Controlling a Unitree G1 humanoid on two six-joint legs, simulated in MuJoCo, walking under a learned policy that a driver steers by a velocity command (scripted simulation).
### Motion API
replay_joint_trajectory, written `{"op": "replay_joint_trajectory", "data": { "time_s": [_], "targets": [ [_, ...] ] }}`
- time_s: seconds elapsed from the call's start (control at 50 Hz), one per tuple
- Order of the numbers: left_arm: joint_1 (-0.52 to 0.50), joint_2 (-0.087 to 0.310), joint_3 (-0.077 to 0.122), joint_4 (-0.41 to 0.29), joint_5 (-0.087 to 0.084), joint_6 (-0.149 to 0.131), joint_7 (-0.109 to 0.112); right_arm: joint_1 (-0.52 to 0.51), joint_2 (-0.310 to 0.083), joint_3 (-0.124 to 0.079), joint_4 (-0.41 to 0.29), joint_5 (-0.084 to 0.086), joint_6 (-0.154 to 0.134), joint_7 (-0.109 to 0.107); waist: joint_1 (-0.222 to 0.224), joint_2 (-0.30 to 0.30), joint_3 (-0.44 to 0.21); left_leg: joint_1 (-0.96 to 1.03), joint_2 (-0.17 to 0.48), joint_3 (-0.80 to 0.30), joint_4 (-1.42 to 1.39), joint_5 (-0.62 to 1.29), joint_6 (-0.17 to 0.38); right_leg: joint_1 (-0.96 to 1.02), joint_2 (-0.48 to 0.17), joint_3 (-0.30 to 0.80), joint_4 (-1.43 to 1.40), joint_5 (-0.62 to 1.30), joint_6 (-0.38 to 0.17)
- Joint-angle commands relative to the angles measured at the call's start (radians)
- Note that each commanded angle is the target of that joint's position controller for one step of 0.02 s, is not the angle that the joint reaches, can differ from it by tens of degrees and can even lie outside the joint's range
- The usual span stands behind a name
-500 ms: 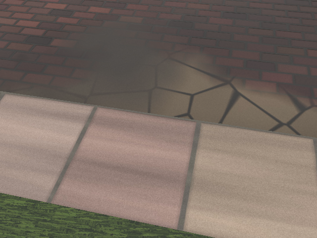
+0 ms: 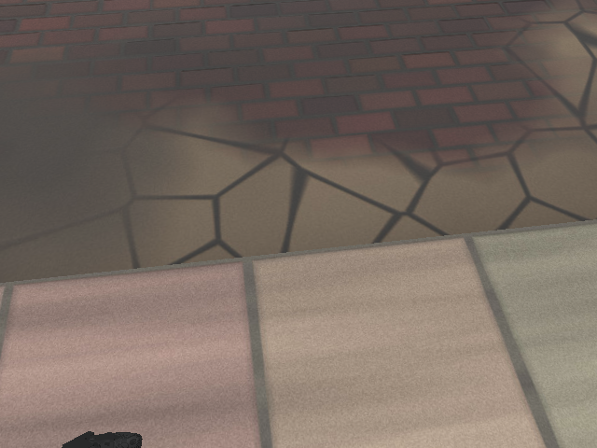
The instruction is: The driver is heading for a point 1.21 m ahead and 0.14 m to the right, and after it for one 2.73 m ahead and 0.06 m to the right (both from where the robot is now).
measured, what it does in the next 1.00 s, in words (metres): walks ahead, turning right: right foot, then left foot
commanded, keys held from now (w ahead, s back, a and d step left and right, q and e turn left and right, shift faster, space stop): w+e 0.40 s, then w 0.52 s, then no key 0.08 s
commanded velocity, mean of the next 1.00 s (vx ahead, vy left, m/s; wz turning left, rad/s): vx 0.49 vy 0.00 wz -0.34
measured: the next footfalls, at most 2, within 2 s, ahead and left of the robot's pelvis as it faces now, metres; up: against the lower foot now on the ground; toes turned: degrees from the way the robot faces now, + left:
right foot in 0.10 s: +0.24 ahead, -0.10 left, +0.00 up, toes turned -5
left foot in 0.58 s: +0.54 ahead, +0.06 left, +0.00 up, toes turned -17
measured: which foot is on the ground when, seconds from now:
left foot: down 0.00-0.10, up 0.12-0.56, down 0.58-1.00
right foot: up 0.00-0.08, down 0.10-0.58, up 0.60-1.00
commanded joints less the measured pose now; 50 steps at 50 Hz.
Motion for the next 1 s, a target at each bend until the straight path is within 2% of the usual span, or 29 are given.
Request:
{"op": "replay_joint_trajectory", "data": {
  "time_s": [0.02, 0.06, 0.08, 0.1, 0.12, 0.14, 0.16, 0.18, 0.2, 0.24, 0.3, 0.32, 0.34, 0.42, 0.48, 0.54, 0.56, 0.58, 0.6, 0.62, 0.64, 0.66, 0.7, 0.72, 0.78, 0.82, 0.86, 0.92, 1.0],
  "targets": [
    [-0.095, 0.072, 0.018, -0.119, -0.001, -0.017, -0.020, -0.016, -0.205, -0.048, -0.044, 0.007, 0.010, -0.013, 0.044, 0.114, 0.030, -0.014, 0.296, -0.031, 0.083, 0.959, 0.097, 0.055, 0.055, -0.074, -0.042, -0.083, -0.057],
    [0.053, 0.133, 0.050, -0.097, -0.002, -0.004, -0.015, -0.025, -0.236, -0.056, -0.052, 0.005, 0.029, -0.024, 0.137, 0.150, -0.085, 0.001, 0.291, -0.015, 0.324, 1.228, 0.081, 0.255, 0.124, -0.109, -0.034, -0.173, -0.106],
    [0.209, 0.182, 0.078, -0.064, -0.004, 0.002, -0.001, -0.043, -0.233, -0.054, -0.063, 0.010, 0.032, -0.028, 0.228, 0.125, -0.166, -0.115, 0.263, 0.002, 0.539, 1.179, 0.056, 0.503, 0.148, -0.089, -0.092, -0.124, -0.147],
    [0.337, 0.249, 0.100, -0.037, -0.005, 0.019, 0.024, -0.011, -0.185, -0.035, -0.086, -0.010, 0.021, -0.027, 0.260, -0.007, -0.261, -0.378, 0.201, -0.008, 0.850, 0.692, 0.024, 0.819, 0.005, 0.143, -0.099, -0.124, -0.200],
    [0.270, 0.326, 0.105, -0.071, -0.005, 0.009, 0.029, 0.083, -0.059, 0.008, -0.136, -0.022, -0.009, -0.005, 0.134, -0.236, -0.394, -0.795, -0.035, -0.140, 1.250, -0.199, -0.039, 1.130, -0.271, 0.773, -0.232, -0.273, -0.434],
    [0.295, 0.235, 0.087, -0.079, 0.003, 0.002, 0.029, -0.027, -0.181, -0.017, -0.152, 0.008, -0.049, 0.015, 0.222, -0.092, -0.457, -0.885, 0.005, -0.340, 1.294, -0.168, -0.021, 1.120, -0.277, 0.848, -0.350, -0.398, -0.411],
    [0.259, 0.199, 0.074, -0.068, 0.012, -0.008, 0.030, -0.124, -0.190, -0.018, -0.191, 0.042, -0.062, 0.021, 0.207, -0.040, -0.284, -0.922, 0.051, -0.326, 1.232, -0.085, -0.003, 0.982, -0.238, 0.689, -0.370, -0.369, -0.349],
    [0.199, 0.182, 0.069, -0.067, 0.009, -0.017, 0.028, -0.148, -0.163, -0.010, -0.201, 0.029, -0.067, 0.014, 0.149, 0.074, -0.160, -0.896, 0.093, -0.311, 1.123, -0.021, -0.002, 0.802, -0.189, 0.570, -0.381, -0.240, -0.314],
    [0.146, 0.154, 0.062, -0.074, 0.010, -0.022, 0.029, -0.145, -0.164, -0.015, -0.189, 0.005, -0.061, 0.006, 0.110, 0.086, -0.120, -0.838, 0.124, -0.306, 1.033, 0.011, -0.009, 0.691, -0.147, 0.483, -0.385, -0.124, -0.290],
    [0.099, 0.147, 0.058, -0.085, 0.022, -0.024, 0.036, -0.106, -0.163, -0.019, -0.179, -0.013, -0.036, 0.005, 0.063, 0.040, -0.081, -0.748, 0.142, -0.298, 0.973, 0.046, -0.036, 0.543, -0.106, 0.415, -0.427, 0.000, -0.292],
    [0.127, 0.165, 0.063, -0.053, 0.012, -0.027, 0.051, -0.143, -0.123, -0.006, -0.194, -0.027, -0.016, -0.001, 0.066, 0.030, -0.048, -0.736, 0.137, -0.258, 0.836, 0.118, -0.089, 0.423, -0.072, 0.324, -0.444, 0.090, -0.290],
    [0.200, 0.081, 0.021, -0.008, 0.108, -0.086, 0.006, -0.096, 0.005, 0.064, -0.187, -0.132, 0.006, 0.033, 0.056, -0.105, -0.117, -0.694, 0.133, -0.261, 0.845, 0.209, -0.086, 0.390, -0.012, 0.240, -0.431, -0.077, -0.239],
    [0.198, 0.086, 0.028, -0.013, 0.107, -0.102, -0.016, -0.125, -0.024, 0.059, -0.186, -0.127, 0.029, 0.044, 0.079, -0.053, -0.044, -0.710, 0.132, -0.246, 0.804, 0.259, -0.091, 0.330, 0.002, 0.242, -0.441, -0.130, -0.225],
    [0.258, 0.158, 0.040, -0.006, 0.083, -0.105, -0.053, -0.315, -0.072, 0.079, -0.234, -0.084, 0.046, 0.048, 0.145, -0.012, -0.021, -0.686, 0.112, -0.223, 0.532, 0.313, -0.094, 0.365, -0.034, 0.308, -0.384, -0.121, -0.237],
    [0.332, 0.170, 0.041, 0.033, 0.083, -0.084, -0.054, -0.401, -0.081, 0.092, -0.249, -0.077, 0.030, 0.045, 0.192, -0.024, -0.009, -0.737, 0.086, -0.220, 0.402, 0.322, -0.068, 0.529, -0.108, 0.393, -0.338, -0.079, -0.253],
    [0.311, 0.181, 0.039, 0.071, 0.082, -0.065, -0.038, -0.428, -0.101, 0.090, -0.255, -0.056, 0.003, 0.032, 0.163, -0.018, -0.018, -0.656, 0.058, -0.199, 0.287, 0.355, -0.006, 0.604, -0.138, 0.419, -0.291, 0.025, -0.205],
    [0.290, 0.183, 0.037, 0.079, 0.090, -0.067, -0.031, -0.378, -0.131, 0.077, -0.242, -0.044, -0.010, 0.026, 0.125, -0.014, -0.055, -0.522, 0.038, -0.171, 0.285, 0.396, 0.036, 0.568, -0.104, 0.381, -0.233, 0.166, -0.168],
    [0.275, 0.162, 0.029, 0.086, 0.104, -0.076, -0.024, -0.231, -0.167, 0.057, -0.202, -0.030, -0.030, 0.023, 0.065, 0.017, -0.146, -0.276, 0.062, -0.189, 0.340, 0.478, 0.108, 0.471, -0.030, 0.306, -0.091, 0.279, -0.101],
    [0.401, 0.041, -0.009, 0.075, 0.123, -0.096, -0.012, 0.001, -0.225, 0.037, -0.144, -0.041, -0.042, 0.025, 0.047, 0.251, -0.437, 0.221, 0.274, -0.467, 0.372, 0.698, 0.350, 0.229, 0.141, 0.209, 0.212, 0.000, -0.010],
    [0.407, 0.017, -0.025, 0.073, 0.120, -0.105, -0.024, 0.197, -0.182, 0.043, -0.099, -0.058, -0.024, 0.027, -0.042, 0.324, -0.544, 0.498, 0.451, -0.832, 0.243, 0.555, 0.464, -0.075, 0.241, 0.153, 0.512, -0.627, 0.039],
    [0.219, 0.065, -0.005, 0.034, 0.094, -0.093, -0.026, 0.243, -0.173, 0.035, -0.063, -0.065, -0.026, 0.025, -0.100, 0.137, -0.294, 0.310, 0.418, -0.803, 0.147, 0.301, 0.330, -0.230, 0.169, 0.168, 0.671, -0.559, 0.017],
    [0.173, 0.061, -0.001, 0.032, 0.084, -0.086, -0.002, 0.119, -0.153, 0.036, -0.071, -0.058, -0.028, 0.026, -0.037, 0.114, -0.120, 0.088, 0.386, -0.676, 0.104, 0.143, 0.267, -0.266, 0.097, 0.145, 0.699, -0.437, 0.008],
    [0.177, 0.051, -0.011, 0.055, 0.117, -0.073, 0.021, -0.017, -0.031, 0.066, -0.093, -0.046, -0.019, 0.019, 0.030, 0.109, -0.107, -0.129, 0.325, -0.538, 0.016, 0.248, 0.258, -0.114, 0.003, 0.145, 0.574, -0.287, -0.005],
    [0.163, 0.035, -0.018, 0.054, 0.127, -0.068, 0.014, -0.054, -0.013, 0.068, -0.103, -0.049, -0.020, 0.012, 0.053, 0.105, -0.115, -0.172, 0.306, -0.492, -0.015, 0.308, 0.259, -0.062, -0.015, 0.127, 0.537, -0.289, 0.003],
    [0.118, 0.027, -0.017, 0.060, 0.105, -0.055, 0.002, -0.081, -0.050, 0.042, -0.101, -0.061, -0.038, 0.017, 0.070, 0.108, -0.078, -0.239, 0.255, -0.370, -0.076, 0.329, 0.258, -0.050, -0.033, 0.072, 0.349, -0.248, 0.035],
    [0.081, 0.010, -0.028, 0.059, 0.103, -0.042, -0.008, -0.062, -0.083, 0.026, -0.087, -0.074, -0.041, 0.032, 0.058, 0.090, -0.061, -0.279, 0.243, -0.310, -0.089, 0.421, 0.269, -0.020, -0.034, 0.021, 0.202, -0.141, 0.051],
    [0.032, -0.014, -0.039, 0.049, 0.097, -0.025, -0.018, -0.032, -0.093, 0.019, -0.063, -0.071, -0.041, 0.055, 0.048, 0.087, -0.041, -0.332, 0.230, -0.267, -0.086, 0.499, 0.265, 0.053, -0.019, -0.010, 0.084, -0.052, 0.038],
    [-0.029, 0.019, -0.032, 0.029, 0.094, -0.012, -0.020, 0.020, -0.098, 0.016, -0.019, -0.071, -0.044, 0.077, 0.042, 0.108, -0.023, -0.268, 0.256, -0.268, -0.049, 0.548, 0.261, 0.040, -0.008, 0.014, 0.010, 0.022, 0.002],
    [-0.126, 0.050, -0.017, 0.009, 0.071, -0.031, -0.006, 0.039, -0.131, 0.002, 0.018, -0.051, -0.041, 0.062, 0.043, 0.105, -0.042, -0.134, 0.248, -0.233, 0.062, 0.791, 0.186, 0.092, 0.031, -0.002, -0.122, 0.043, -0.018]
  ]
}}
